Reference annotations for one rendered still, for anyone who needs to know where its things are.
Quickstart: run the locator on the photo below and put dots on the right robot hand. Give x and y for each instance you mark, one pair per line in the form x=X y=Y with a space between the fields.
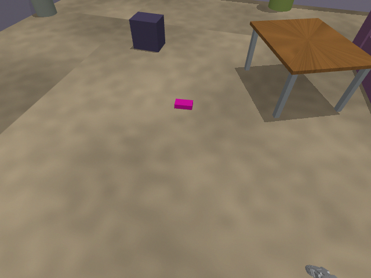
x=318 y=272

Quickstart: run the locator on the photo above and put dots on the coffee table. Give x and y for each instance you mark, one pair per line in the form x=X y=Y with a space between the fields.
x=306 y=46

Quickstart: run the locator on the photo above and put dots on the sofa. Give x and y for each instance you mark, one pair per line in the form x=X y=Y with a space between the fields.
x=363 y=40

